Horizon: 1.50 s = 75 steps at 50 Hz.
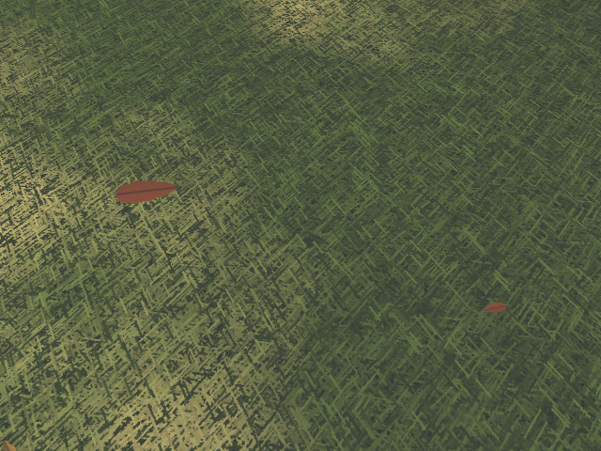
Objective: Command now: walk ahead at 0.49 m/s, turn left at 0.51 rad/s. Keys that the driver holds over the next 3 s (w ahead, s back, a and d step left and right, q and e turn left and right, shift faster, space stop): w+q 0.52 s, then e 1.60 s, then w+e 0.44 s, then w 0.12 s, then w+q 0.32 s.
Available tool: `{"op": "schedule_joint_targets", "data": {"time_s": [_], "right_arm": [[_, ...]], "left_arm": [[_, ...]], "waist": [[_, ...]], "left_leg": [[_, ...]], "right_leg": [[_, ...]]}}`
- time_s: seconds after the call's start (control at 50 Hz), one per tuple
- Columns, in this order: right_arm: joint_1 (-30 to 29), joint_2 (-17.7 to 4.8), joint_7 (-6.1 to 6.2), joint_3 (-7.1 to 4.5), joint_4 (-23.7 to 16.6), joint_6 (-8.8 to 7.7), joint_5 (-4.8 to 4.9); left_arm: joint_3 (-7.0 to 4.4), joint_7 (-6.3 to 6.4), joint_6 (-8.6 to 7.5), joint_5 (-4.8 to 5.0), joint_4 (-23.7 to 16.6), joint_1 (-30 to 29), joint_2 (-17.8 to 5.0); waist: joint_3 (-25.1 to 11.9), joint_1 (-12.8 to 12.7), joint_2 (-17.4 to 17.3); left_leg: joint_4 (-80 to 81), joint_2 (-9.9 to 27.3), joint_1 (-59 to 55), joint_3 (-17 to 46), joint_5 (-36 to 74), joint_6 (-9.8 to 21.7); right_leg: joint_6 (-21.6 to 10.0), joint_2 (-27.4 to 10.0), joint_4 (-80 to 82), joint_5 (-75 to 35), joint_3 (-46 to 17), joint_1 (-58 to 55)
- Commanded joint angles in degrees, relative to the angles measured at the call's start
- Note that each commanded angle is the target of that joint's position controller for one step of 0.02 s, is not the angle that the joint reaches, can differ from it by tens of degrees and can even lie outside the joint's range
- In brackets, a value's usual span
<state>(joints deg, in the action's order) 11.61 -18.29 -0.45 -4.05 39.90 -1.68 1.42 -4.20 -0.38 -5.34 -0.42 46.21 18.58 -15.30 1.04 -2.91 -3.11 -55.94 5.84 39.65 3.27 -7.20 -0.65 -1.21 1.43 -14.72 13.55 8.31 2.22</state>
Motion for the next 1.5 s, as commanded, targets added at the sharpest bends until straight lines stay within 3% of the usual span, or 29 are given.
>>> {"op": "schedule_joint_targets", "data": {"time_s": [0.02,0.14,0.2,0.22,0.24,0.26,0.28,0.3,0.32,0.4,0.54,0.62,0.68,0.7,0.72,0.74,0.76,0.78,0.84,0.92,1.06,1.12,1.14,1.16,1.18,1.2,1.24,1.38,1.5], "right_arm": [[-2.78,0.24,-1.32,0.84,-4.79,-0.76,-0.20],[-9.30,-2.12,-3.08,0.12,-9.56,-0.48,-0.21],[7.72,-8.24,-2.22,-3.54,-6.28,0.42,-0.07],[15.39,-13.27,-0.88,-5.21,-4.73,1.19,0.33],[10.88,-17.51,-0.88,-5.13,-6.87,0.43,0.46],[11.85,-12.25,-1.46,-3.70,-8.01,-0.49,-0.08],[10.52,-9.69,-1.49,-2.92,-7.32,-1.23,-0.66],[7.13,-8.51,-1.54,-2.50,-7.30,-1.70,-0.58],[3.76,-6.77,-1.34,-2.01,-7.79,-1.93,-0.85],[1.74,-6.60,-0.29,-1.70,-7.83,-2.37,-1.15],[6.90,-8.19,1.31,-2.12,-4.36,-1.52,-0.48],[9.68,-6.17,1.61,-1.39,-1.60,-0.86,-0.94],[7.30,-5.14,1.60,-0.97,-1.56,-0.64,-1.33],[9.28,-3.21,1.66,-0.18,-2.58,-0.92,-2.39],[16.77,-1.70,1.59,0.66,-1.37,-1.15,-2.14],[18.15,-4.62,1.35,0.34,-0.95,-0.90,-2.15],[12.89,-7.61,1.42,-0.56,-1.80,-0.19,-1.44],[7.55,-7.68,1.73,-0.71,-2.94,0.50,-1.30],[4.00,-5.27,2.84,-0.72,-4.68,1.93,-1.71],[4.23,-2.93,3.60,-0.24,-3.99,1.75,-1.95],[-0.60,-3.23,2.47,-0.46,-5.40,0.57,-1.32],[2.32,-4.35,1.86,-1.24,-4.47,-0.56,-1.35],[3.28,-8.00,2.22,-2.03,-5.05,-0.39,-2.41],[1.54,-11.78,2.03,-3.02,-4.77,0.30,-4.47],[-0.86,-8.74,2.02,-2.32,-6.30,0.10,-4.92],[-3.34,-5.80,2.28,-1.42,-7.09,0.01,-4.15],[-5.90,-4.18,2.53,-0.92,-7.37,0.01,-2.27],[-1.90,-6.90,3.10,-2.15,-5.65,1.81,-2.38],[-3.25,-9.20,1.89,-3.26,-4.60,1.82,-0.40]], "left_arm": [[-1.77,0.53,-1.05,0.33,-3.88,-5.54,-8.61],[-2.90,0.82,0.93,1.90,-1.46,-2.04,-12.79],[-2.87,1.38,2.20,2.37,-1.90,-2.51,-13.68],[-1.35,1.42,1.84,0.43,-3.00,-0.37,-9.79],[0.78,0.78,0.22,-0.26,-6.51,2.71,-3.83],[-0.33,-0.12,-1.76,1.47,-6.96,-2.97,-10.02],[-0.42,-0.51,-2.52,3.14,-8.50,-7.09,-10.71],[0.02,-0.12,-2.82,2.28,-8.48,-7.70,-9.44],[-0.26,0.36,-2.61,0.83,-7.87,-7.59,-9.62],[-0.10,0.46,-0.28,-0.60,-7.06,-6.12,-8.09],[1.41,-0.44,-0.62,0.03,-10.03,-19.72,-5.20],[0.83,-1.76,-1.63,-0.42,-9.84,-19.65,-6.61],[-0.18,-1.69,-1.95,-0.91,-7.50,-12.12,-8.40],[-0.73,-1.55,-2.20,-1.65,-7.29,-7.55,-11.83],[-0.98,-1.41,-1.32,-2.01,-6.41,-3.75,-13.29],[-0.30,-1.83,-0.39,0.28,-5.50,-2.51,-9.84],[-0.05,-1.94,0.41,1.62,-6.62,-5.75,-9.12],[0.10,-1.78,1.19,1.42,-7.46,-8.32,-8.76],[-0.39,-0.87,2.89,0.44,-8.25,-11.74,-9.86],[-1.45,0.37,4.21,0.61,-8.46,-11.06,-10.93],[-2.24,1.48,6.67,1.37,-9.09,-10.81,-11.30],[-1.85,1.90,7.61,2.10,-9.47,-10.87,-10.00],[-1.02,1.80,7.61,1.67,-9.63,-8.79,-7.22],[-1.21,1.76,7.04,2.12,-11.70,-9.75,-7.05],[-2.58,1.76,6.53,0.99,-10.33,-7.51,-11.58],[-3.46,1.61,6.77,1.51,-8.85,-5.87,-13.13],[-3.38,2.07,8.26,1.46,-7.22,-4.02,-11.22],[-1.22,0.60,8.54,1.85,-12.46,-11.51,-6.37],[-1.73,-0.78,9.24,1.78,-13.67,-9.73,-7.41]], "waist": [[3.86,1.12,5.83],[3.64,0.63,5.86],[-7.16,10.67,6.34],[-12.40,12.44,-2.68],[-19.23,5.48,-14.98],[-22.29,10.03,-6.20],[-14.18,9.54,-3.58],[-8.24,6.49,2.65],[-6.35,4.38,3.14],[-3.73,1.58,1.64],[0.01,6.52,-1.14],[-1.69,7.25,-3.06],[-5.07,2.85,-2.73],[-12.05,2.38,2.91],[-20.03,3.06,14.82],[-22.77,2.92,16.11],[-16.47,1.96,10.92],[-11.76,1.41,7.10],[-4.89,3.65,7.92],[-8.28,3.66,10.46],[-6.80,2.12,11.75],[-6.56,4.28,10.75],[-8.21,3.36,3.13],[-4.15,1.84,-13.23],[-4.57,2.02,-9.98],[-4.34,1.01,-5.95],[-3.01,0.69,-3.31],[-4.72,5.27,-6.65],[-5.28,3.89,-7.84]], "left_leg": [[9.38,1.07,-0.89,-0.51,8.30,0.65],[18.79,-2.66,-4.43,-6.22,2.10,5.28],[22.31,-10.07,-30.25,-9.62,-0.47,10.22],[23.10,-1.49,-47.50,4.62,0.76,13.72],[34.19,12.15,-61.44,40.53,-12.88,25.57],[39.77,13.11,-61.65,44.35,-17.97,23.94],[39.85,11.37,-55.54,36.12,-15.71,21.17],[39.72,8.81,-46.10,29.14,-8.46,19.19],[39.80,6.73,-39.56,24.21,-1.77,17.88],[42.93,3.45,-27.84,16.73,10.43,18.34],[41.61,-0.79,-24.27,11.45,3.80,13.36],[34.04,2.04,-32.82,12.52,14.64,11.15],[23.22,-0.54,-34.93,10.21,26.25,7.70],[11.75,-4.18,-29.27,7.82,17.00,4.93],[-7.08,-10.35,-14.88,3.33,-13.52,-0.30],[-13.10,-10.16,-10.04,4.50,-29.70,-2.14],[-16.65,-7.81,-6.53,5.11,-27.77,-2.91],[-16.84,-6.85,-4.64,3.63,-25.28,-3.25],[-5.70,-5.10,-9.05,2.24,-20.46,-2.92],[5.11,-6.88,-14.63,1.26,-17.02,-3.74],[18.75,-8.30,-19.35,2.47,-11.25,-3.00],[34.22,-6.08,-29.49,2.19,-2.17,-0.42],[36.99,4.65,-35.24,10.75,-0.93,3.60],[40.24,13.77,-32.44,23.70,6.71,11.97],[39.64,17.03,-30.64,24.93,10.95,15.44],[38.38,14.47,-29.94,19.71,12.59,14.18],[36.60,9.78,-31.17,11.69,13.55,11.35],[35.80,9.86,-37.19,3.15,18.87,13.43],[32.36,11.91,-34.59,-0.21,18.98,11.88]], "right_leg": [[-8.64,-15.42,7.61,-18.00,-3.97,3.78],[-5.85,-17.69,0.42,-34.55,1.21,-5.96],[-2.70,-14.62,-26.12,-50.76,4.64,-0.74],[0.01,-11.29,-45.23,-25.08,4.74,14.52],[3.06,1.82,-65.39,19.50,-3.94,36.69],[1.91,-0.79,-68.24,17.92,-15.06,41.80],[0.73,-3.00,-65.94,13.42,-14.16,44.54],[0.42,-5.72,-60.00,9.02,-13.90,42.46],[0.66,-7.56,-54.68,6.52,-14.01,38.54],[3.63,-7.80,-46.40,1.60,-12.54,32.19],[5.47,-2.87,-19.75,-20.02,-11.13,27.15],[2.18,-2.08,-14.64,-19.90,-10.86,25.56],[-2.09,-1.14,-9.59,-23.43,-8.91,15.09],[-6.05,-8.69,-13.83,-43.75,-16.66,1.77],[-17.02,-20.42,-14.59,-54.00,-32.84,-15.27],[-19.77,-22.84,-10.09,-43.65,-43.06,-16.17],[-17.36,-20.48,-8.17,-30.10,-40.95,-11.07],[-15.17,-18.09,-6.59,-22.57,-37.33,-5.39],[-11.67,-12.08,-2.59,-15.23,-30.80,9.19],[-12.19,-9.96,-2.77,-16.53,-28.95,11.41],[-10.49,-8.67,-3.58,-3.73,-35.08,13.14],[-6.55,-5.16,-8.68,-3.09,-34.75,16.02],[-3.31,-1.35,-17.59,8.34,-29.89,21.27],[-0.11,7.26,-28.35,18.71,-17.30,31.28],[2.30,3.46,-41.92,20.96,-17.48,31.42],[3.31,2.77,-47.61,18.14,-17.32,31.25],[5.73,1.70,-53.81,12.64,-16.03,33.21],[8.22,-2.45,-39.68,9.65,-9.73,30.28],[3.95,-1.74,-21.85,5.59,-4.72,18.62]]}}
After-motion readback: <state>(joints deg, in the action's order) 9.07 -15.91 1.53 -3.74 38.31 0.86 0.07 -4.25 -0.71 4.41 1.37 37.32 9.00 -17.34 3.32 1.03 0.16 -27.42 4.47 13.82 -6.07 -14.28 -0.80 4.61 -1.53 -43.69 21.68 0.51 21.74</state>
